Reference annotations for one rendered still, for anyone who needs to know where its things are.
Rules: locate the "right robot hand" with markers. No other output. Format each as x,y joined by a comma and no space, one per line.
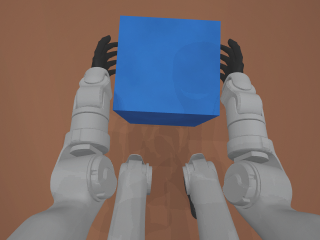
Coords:
234,61

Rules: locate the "robot left forearm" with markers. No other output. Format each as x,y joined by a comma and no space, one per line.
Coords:
90,117

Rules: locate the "right robot upper arm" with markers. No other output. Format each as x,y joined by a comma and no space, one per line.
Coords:
262,194

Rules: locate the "carton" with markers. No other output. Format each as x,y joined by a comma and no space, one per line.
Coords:
167,71

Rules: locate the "left robot thigh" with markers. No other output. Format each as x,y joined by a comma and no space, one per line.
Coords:
128,218

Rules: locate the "left robot hand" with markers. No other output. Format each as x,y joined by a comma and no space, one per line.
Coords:
101,56

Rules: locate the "left robot shin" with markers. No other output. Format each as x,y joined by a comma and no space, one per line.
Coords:
124,166

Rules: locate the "robot right forearm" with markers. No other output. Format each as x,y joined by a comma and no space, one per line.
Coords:
248,139

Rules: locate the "left robot upper arm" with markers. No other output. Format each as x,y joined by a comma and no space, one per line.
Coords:
79,186

